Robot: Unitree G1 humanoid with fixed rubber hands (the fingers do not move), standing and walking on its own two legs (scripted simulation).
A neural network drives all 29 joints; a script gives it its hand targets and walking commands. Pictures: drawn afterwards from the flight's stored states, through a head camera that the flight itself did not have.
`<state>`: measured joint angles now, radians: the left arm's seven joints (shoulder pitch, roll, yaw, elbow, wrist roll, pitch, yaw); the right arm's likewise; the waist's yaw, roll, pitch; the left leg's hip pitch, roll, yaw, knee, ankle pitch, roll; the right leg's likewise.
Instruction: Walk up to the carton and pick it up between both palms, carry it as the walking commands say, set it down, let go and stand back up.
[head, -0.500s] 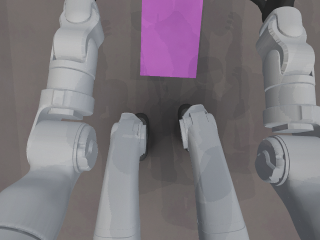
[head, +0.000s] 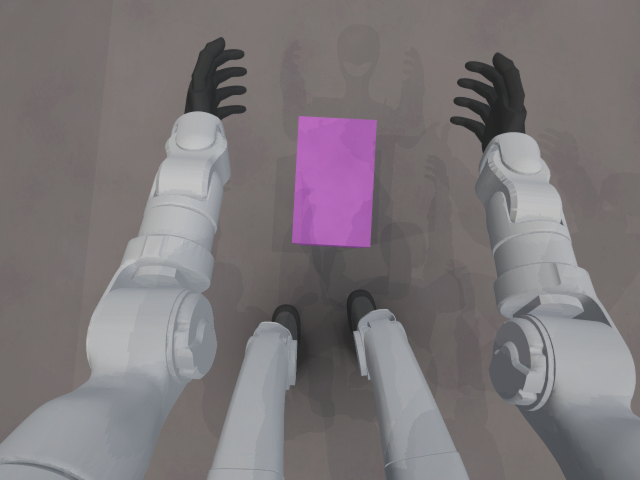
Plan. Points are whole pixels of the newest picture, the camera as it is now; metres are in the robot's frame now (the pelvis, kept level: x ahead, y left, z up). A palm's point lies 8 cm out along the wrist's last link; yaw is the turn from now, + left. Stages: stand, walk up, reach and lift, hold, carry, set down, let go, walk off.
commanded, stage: let go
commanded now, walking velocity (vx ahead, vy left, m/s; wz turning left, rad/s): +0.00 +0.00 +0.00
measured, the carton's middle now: (332, 191) +0.48 -0.04 -0.54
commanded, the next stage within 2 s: stand in 1.32 s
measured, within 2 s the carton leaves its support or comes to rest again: neither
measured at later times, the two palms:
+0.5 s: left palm (124, 225) +0.39 +0.17 -0.04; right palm (588, 231) +0.35 -0.25 -0.03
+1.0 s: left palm out of the picture +0.25 +0.24 +0.03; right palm (613, 369) +0.24 -0.22 +0.03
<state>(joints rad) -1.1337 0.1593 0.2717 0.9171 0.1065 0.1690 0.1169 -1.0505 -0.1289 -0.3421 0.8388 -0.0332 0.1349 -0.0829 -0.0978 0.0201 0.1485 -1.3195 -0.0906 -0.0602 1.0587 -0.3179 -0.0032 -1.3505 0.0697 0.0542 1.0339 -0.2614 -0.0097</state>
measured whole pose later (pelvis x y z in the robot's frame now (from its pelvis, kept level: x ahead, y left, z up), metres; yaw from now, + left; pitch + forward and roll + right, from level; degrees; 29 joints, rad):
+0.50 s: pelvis +0.08 -0.01 +0.07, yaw +0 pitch +26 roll +1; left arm -0.28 0.13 0.14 0.60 0.10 0.04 0.08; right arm -0.22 -0.17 -0.14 0.58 -0.02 0.03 0.05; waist -0.07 -0.02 -0.04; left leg -0.84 -0.07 -0.08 0.67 -0.28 -0.01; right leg -0.89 0.07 0.06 0.69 -0.25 -0.04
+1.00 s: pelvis +0.10 +0.02 +0.10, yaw -1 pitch -2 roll -1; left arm 0.26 0.21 0.04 0.45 0.01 0.09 -0.04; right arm 0.24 -0.20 -0.04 0.47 -0.01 0.09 0.08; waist -0.02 0.01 0.07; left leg -0.14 -0.06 -0.07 0.47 -0.29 0.04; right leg -0.17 0.05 0.07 0.45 -0.24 -0.01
